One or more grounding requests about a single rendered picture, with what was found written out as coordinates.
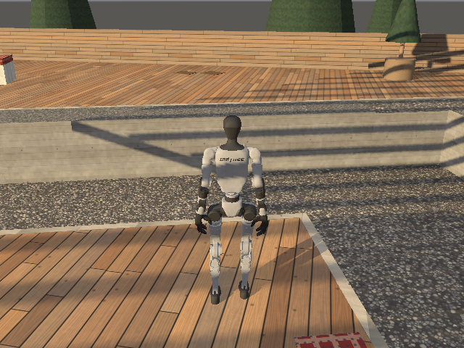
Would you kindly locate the robot left foot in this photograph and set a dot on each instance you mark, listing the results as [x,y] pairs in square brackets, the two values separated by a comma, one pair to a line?
[215,298]

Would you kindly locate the left robot hand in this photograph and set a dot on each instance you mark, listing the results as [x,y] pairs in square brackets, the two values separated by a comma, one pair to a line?
[198,223]

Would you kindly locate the robot right forearm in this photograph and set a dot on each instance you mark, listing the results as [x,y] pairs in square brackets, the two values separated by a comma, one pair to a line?
[260,198]

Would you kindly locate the robot right upper arm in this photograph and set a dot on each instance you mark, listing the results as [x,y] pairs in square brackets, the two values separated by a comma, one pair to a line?
[254,153]

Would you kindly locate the right robot hand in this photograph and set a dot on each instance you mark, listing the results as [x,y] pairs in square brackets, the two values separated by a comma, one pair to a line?
[263,225]

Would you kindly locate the robot left upper arm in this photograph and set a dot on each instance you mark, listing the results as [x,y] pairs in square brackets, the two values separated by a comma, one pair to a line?
[209,153]

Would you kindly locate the robot left forearm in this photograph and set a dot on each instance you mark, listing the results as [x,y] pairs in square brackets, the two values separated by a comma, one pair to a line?
[202,198]

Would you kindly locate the robot head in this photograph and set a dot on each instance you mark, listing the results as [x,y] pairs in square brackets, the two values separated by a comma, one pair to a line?
[232,127]

